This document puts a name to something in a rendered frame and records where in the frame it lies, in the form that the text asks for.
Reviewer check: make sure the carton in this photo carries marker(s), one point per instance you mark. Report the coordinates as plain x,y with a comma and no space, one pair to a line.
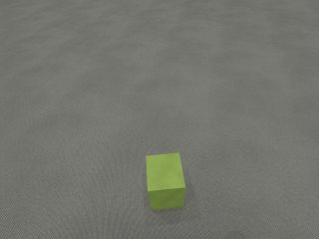
165,181

